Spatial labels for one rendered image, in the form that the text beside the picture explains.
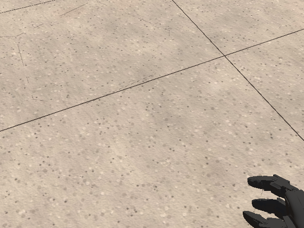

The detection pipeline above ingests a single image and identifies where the right robot hand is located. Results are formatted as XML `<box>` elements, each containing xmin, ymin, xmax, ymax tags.
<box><xmin>242</xmin><ymin>174</ymin><xmax>304</xmax><ymax>228</ymax></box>

